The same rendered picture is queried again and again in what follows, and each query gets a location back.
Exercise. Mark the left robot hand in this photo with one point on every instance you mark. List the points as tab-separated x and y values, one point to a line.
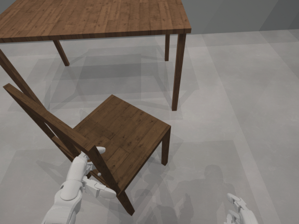
80	167

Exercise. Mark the table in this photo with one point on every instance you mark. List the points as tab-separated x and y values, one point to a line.
54	20

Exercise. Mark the chair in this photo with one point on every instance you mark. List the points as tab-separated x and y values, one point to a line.
129	135

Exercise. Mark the right robot hand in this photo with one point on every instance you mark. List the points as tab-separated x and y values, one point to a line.
245	216

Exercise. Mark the left robot forearm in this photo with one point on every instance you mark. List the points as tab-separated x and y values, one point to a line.
67	204

